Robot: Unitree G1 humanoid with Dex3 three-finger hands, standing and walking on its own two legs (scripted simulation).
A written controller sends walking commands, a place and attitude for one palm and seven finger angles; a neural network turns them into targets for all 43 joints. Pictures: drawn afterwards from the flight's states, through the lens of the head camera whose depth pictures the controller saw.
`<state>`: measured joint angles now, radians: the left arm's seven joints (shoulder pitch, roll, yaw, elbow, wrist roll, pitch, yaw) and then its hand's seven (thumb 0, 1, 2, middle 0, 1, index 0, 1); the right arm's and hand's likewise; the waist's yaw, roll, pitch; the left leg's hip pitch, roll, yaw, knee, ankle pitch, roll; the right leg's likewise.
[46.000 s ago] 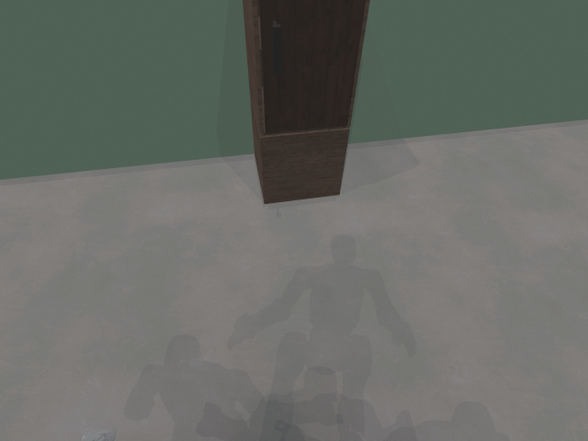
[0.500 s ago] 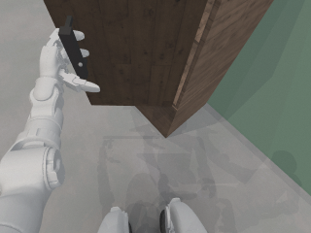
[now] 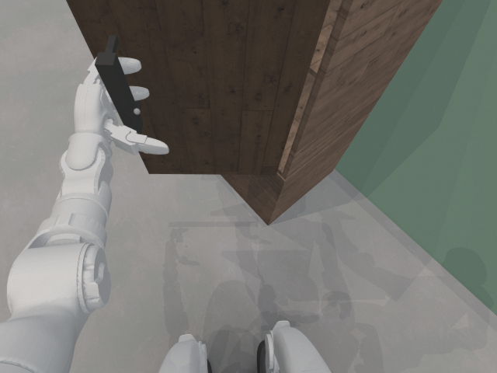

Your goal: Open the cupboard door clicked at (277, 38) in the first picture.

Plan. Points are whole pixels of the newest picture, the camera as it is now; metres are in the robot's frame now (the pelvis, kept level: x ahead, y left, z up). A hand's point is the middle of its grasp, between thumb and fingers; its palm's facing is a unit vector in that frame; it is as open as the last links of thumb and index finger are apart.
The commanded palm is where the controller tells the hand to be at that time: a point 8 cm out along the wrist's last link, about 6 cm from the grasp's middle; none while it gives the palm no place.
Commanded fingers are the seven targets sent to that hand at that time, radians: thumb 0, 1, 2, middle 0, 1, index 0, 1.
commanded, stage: slide the fingers in behind the handle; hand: left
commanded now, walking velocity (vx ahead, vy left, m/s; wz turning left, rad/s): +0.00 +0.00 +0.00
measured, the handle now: (124, 88) +0.56 +0.16 +0.07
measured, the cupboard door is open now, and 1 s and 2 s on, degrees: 50 51 91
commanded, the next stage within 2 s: close the thumb around the handle in 0.14 s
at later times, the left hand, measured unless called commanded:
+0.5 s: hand (136, 113) +0.51 +0.14 +0.07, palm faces -0.04 -1.00 -0.03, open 12.3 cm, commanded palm +0.48 +0.17 +0.07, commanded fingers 0.00 0.28 0.64 -0.36 -1.28 -0.36 -1.28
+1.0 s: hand (136, 111) +0.51 +0.14 +0.07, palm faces -0.04 -1.00 -0.02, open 5.8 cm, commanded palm +0.48 +0.17 +0.07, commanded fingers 0.00 0.90 0.90 -0.40 -1.35 -0.40 -1.35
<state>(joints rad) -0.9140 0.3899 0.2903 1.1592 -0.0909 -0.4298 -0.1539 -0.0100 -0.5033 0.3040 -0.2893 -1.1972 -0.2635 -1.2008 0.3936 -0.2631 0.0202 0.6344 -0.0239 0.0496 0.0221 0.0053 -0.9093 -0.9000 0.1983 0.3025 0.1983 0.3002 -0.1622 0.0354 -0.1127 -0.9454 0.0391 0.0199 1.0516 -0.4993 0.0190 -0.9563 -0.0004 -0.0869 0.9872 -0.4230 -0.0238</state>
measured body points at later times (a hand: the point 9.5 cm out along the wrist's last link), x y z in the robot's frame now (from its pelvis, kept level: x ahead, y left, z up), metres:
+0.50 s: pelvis +0.00 +0.00 +0.00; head +0.13 +0.01 +0.43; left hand +0.50 +0.19 +0.07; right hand +0.00 -0.26 -0.12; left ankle -0.01 +0.10 -0.67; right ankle +0.02 -0.11 -0.67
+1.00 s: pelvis +0.00 +0.00 +0.00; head +0.13 +0.01 +0.43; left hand +0.50 +0.19 +0.07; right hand +0.00 -0.26 -0.12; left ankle -0.01 +0.10 -0.67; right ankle +0.02 -0.11 -0.67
